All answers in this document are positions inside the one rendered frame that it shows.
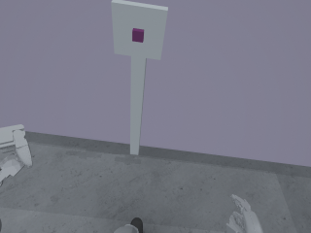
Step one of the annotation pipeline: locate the robot left hand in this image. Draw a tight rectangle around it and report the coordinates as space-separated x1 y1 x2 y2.
0 124 33 186

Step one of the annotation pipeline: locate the button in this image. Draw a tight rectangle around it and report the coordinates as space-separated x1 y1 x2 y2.
132 28 144 43

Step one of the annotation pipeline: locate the robot left foot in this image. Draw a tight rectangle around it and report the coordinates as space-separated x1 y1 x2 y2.
130 217 143 233

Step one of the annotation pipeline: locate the robot right hand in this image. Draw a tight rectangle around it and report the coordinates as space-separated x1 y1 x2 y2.
226 194 263 233

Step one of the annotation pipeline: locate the panel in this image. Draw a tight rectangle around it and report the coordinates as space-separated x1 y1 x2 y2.
111 0 168 155

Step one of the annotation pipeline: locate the left robot shin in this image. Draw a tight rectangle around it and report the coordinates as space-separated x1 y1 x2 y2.
124 224 139 232

